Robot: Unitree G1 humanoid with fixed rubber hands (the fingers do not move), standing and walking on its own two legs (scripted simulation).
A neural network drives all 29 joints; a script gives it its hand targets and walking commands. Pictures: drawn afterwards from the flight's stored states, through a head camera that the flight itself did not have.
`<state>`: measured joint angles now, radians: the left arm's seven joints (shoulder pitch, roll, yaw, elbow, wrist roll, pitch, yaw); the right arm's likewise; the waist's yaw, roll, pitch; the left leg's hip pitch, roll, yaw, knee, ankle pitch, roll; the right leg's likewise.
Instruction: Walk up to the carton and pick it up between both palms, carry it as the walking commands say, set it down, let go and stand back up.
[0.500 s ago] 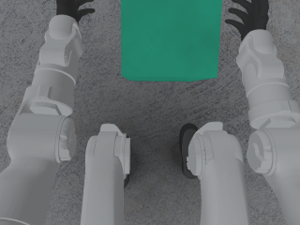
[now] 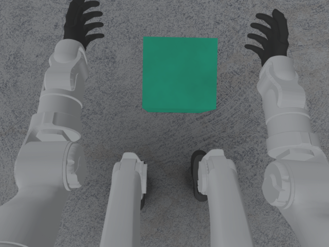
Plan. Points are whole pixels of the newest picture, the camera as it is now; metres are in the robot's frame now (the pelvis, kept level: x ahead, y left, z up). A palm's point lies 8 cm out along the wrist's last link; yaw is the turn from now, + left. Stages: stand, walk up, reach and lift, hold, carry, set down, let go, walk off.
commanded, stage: set down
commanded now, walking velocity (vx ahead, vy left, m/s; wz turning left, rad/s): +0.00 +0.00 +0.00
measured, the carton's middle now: (176, 82) +0.51 -0.03 -0.39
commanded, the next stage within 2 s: let go in 0.62 s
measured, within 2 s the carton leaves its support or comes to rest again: neither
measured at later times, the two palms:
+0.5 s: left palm out of the picture +0.54 +0.20 +0.05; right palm out of the picture +0.50 -0.20 +0.04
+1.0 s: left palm out of the picture +0.42 +0.20 +0.11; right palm out of the picture +0.40 -0.24 +0.11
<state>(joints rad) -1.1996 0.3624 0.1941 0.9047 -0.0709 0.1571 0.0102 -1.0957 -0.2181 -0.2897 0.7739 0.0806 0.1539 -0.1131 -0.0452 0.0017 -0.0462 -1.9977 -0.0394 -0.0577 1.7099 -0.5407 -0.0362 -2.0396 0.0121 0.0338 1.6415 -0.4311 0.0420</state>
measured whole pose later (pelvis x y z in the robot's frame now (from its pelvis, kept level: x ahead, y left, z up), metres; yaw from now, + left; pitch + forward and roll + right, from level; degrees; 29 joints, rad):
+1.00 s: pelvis +0.07 -0.01 +0.21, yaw +1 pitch +32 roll +1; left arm -0.41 0.20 0.17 0.55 0.08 0.10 -0.02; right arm -0.36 -0.19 -0.18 0.51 -0.03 0.10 0.06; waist -0.04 -0.01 -0.06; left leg -1.05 -0.02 -0.06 0.81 -0.32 -0.03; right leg -1.10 -0.01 0.03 0.80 -0.25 0.02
